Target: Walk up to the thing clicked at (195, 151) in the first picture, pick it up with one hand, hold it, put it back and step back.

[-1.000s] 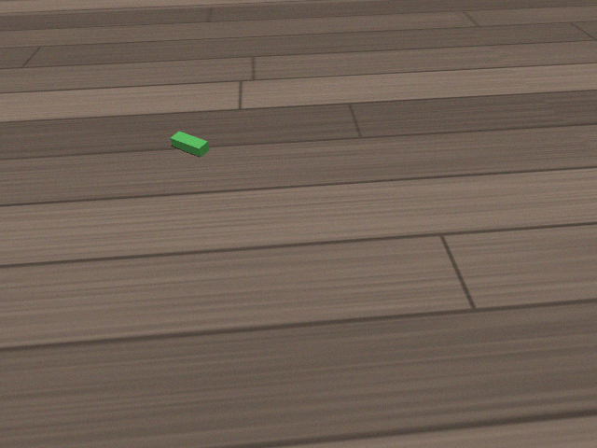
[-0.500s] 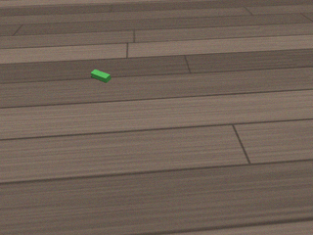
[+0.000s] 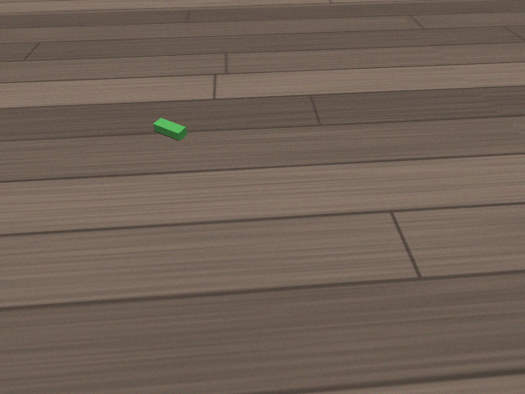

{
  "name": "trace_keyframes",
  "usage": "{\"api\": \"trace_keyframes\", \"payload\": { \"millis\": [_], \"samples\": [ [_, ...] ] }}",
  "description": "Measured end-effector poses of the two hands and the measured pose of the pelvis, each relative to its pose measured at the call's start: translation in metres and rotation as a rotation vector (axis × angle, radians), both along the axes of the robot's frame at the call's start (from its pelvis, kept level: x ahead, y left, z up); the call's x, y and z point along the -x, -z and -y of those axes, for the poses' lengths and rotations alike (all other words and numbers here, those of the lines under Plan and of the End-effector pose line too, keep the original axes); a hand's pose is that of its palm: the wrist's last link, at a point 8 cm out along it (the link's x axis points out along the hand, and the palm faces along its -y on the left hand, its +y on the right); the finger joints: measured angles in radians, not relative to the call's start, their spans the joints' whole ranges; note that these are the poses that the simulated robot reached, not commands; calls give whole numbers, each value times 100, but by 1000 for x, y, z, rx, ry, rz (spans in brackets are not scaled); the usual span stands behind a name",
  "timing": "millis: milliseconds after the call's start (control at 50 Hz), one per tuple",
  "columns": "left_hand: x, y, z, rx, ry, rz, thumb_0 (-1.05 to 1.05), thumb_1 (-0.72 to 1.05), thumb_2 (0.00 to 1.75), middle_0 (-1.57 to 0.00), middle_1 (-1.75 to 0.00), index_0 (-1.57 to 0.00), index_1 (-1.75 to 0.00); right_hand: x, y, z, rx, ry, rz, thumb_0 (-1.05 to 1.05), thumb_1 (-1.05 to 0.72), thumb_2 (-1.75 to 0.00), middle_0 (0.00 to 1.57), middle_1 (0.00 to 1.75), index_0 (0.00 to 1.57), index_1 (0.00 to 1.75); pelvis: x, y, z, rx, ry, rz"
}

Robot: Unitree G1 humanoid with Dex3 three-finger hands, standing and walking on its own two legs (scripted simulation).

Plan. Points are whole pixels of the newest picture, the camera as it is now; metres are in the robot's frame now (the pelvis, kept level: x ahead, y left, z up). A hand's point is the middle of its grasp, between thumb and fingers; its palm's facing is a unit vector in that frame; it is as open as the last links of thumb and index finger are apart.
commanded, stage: stand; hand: left
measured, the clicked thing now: (170, 129) +1.71 +0.57 -0.75
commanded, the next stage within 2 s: walk up in 0.12 s
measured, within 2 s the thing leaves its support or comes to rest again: neither
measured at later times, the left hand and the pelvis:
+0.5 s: hand out of the picture +0.13 +0.39 -0.16, palm faces -0.15 -0.87 -0.48, open 7.4 cm; pelvis +0.08 +0.09 -0.02, yaw -7 degrees
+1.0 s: hand (88, 250) +0.43 +0.40 -0.13, palm faces -0.23 -0.84 -0.48, open 7.4 cm; pelvis +0.29 +0.13 -0.02, yaw -14 degrees
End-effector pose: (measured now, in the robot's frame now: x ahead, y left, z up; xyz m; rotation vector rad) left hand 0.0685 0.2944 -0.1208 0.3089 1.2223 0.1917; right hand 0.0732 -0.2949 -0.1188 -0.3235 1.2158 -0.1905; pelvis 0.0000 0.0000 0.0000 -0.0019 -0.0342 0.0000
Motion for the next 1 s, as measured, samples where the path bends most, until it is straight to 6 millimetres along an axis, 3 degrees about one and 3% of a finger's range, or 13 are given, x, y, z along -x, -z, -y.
{"api": "trace_keyframes", "payload": {
  "millis": [200, 320, 400, 460, 520, 620, 720, 760, 820, 900, 1000],
  "samples": [
    [8, -2, -11, -12, 18, -9, 1, 90, 90, -20, -30, -21, -30, -4, 1, 7, -19, 14, 37, 0, -90, -90, 21, 30, 20, 30, -4, 5, -5, 3, 29, -25],
    [11, -8, -55, -85, 27, -45, 1, 90, 90, -20, -30, -21, -30, -29, -2, 10, 10, 15, 86, 0, -90, -90, 21, 30, 20, 30, -20, 13, -30, 25, 58, -42],
    [-9, -8, -97, -119, 41, -53, 1, 89, 90, -20, -30, -21, -30, -49, -8, -6, 30, 12, 95, 0, -90, -90, 20, 30, 20, 30, -43, 19, -57, 13, 65, -42],
    [-37, -1, -127, -152, 73, -73, 1, 90, 90, -20, -30, -21, -30, -58, -6, -21, 53, 41, 134, 0, -90, -90, 20, 30, 20, 30, -62, 28, -77, -23, 100, -35],
    [-82, -7, -136, -159, 123, -65, 1, 90, 90, -20, -30, -21, -30, -53, -7, -38, 36, 114, 143, 0, -90, -90, 20, 30, 20, 30, -83, 22, -88, -22, 128, -32],
    [-174, -25, -129, -135, 226, 39, 1, 90, 90, -20, -30, -20, -30, -41, -1, -61, -2, 205, 82, 0, -90, -90, 21, 30, 20, 30, -125, 13, -96, -31, 170, -17],
    [-270, -36, -109, -140, 319, 175, 1, 90, 90, -20, -30, -21, -30, -44, 26, -71, -45, 261, 3, 0, -90, -90, 21, 30, 20, 30, -170, 23, -97, -32, 194, 1],
    [-299, -35, -105, -154, 328, 241, 1, 90, 90, -20, -30, -21, -30, -58, 40, -73, -56, 260, -19, 0, -90, -90, 21, 30, 20, 30, -186, 33, -95, -12, 197, 9],
    [-323, -37, -103, -151, 319, 280, 0, 90, 90, -20, -30, -21, -30, -91, 46, -81, -76, 244, -22, 1, -90, -90, 21, 30, 20, 30, -210, 34, -100, 14, 205, 15],
    [-340, -39, -113, -145, 314, 243, 0, 90, 90, -20, -30, -21, -30, -145, 35, -90, -84, 221, 45, 1, -90, -90, 21, 30, 20, 30, -241, 26, -111, 31, 219, 15],
    [-365, -32, -142, -139, 315, 181, 1, 89, 90, -20, -30, -21, -30, -203, 18, -99, -55, 208, 94, 0, -90, -90, 21, 30, 20, 30, -287, 22, -132, 29, 246, 6]
  ]
}}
